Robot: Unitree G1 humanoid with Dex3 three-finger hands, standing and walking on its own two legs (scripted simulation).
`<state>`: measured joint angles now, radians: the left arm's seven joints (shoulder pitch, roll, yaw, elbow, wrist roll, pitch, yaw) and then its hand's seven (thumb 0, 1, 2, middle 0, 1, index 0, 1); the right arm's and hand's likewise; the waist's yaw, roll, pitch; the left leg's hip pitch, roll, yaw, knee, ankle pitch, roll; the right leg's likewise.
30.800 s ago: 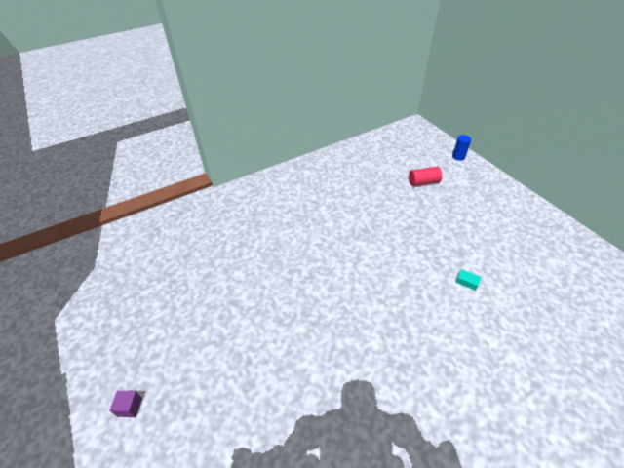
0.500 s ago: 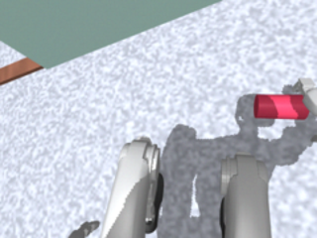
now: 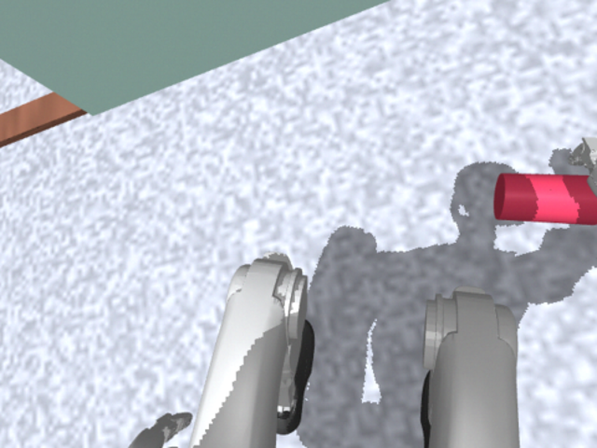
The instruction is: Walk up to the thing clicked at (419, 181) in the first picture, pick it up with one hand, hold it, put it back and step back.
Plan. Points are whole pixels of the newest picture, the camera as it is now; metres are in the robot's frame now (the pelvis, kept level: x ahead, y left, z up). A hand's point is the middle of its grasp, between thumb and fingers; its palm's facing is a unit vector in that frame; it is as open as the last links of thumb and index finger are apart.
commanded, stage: approach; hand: right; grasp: from above
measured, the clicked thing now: (545, 198) +0.49 -0.27 -0.30
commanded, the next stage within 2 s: close in in 1.26 s
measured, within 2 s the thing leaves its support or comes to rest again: neither
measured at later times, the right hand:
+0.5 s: hand (564, 173) +0.50 -0.26 -0.20, palm faces -0.46 +0.00 -0.89, open 13.7 cm
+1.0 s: hand (569, 179) +0.48 -0.26 -0.17, palm faces -0.38 +0.03 -0.92, open 13.5 cm
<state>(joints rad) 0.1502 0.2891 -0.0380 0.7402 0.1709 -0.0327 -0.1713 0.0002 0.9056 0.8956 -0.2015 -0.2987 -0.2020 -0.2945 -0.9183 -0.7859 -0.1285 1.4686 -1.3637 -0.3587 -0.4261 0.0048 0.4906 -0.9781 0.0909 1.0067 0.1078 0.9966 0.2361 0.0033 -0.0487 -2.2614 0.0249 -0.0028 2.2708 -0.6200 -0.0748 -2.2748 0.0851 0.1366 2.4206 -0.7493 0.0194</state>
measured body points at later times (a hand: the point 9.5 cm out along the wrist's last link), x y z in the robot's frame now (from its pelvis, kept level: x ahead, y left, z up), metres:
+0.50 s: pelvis +0.00 -0.01 -0.01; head +0.26 -0.06 +0.35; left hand +0.00 +0.26 -0.10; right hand +0.52 -0.26 -0.15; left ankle +0.12 +0.15 -0.30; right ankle +0.06 -0.12 -0.30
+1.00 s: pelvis -0.01 -0.01 -0.01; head +0.22 -0.10 +0.37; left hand +0.07 +0.29 -0.07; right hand +0.49 -0.26 -0.12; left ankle +0.12 +0.15 -0.30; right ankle +0.06 -0.12 -0.30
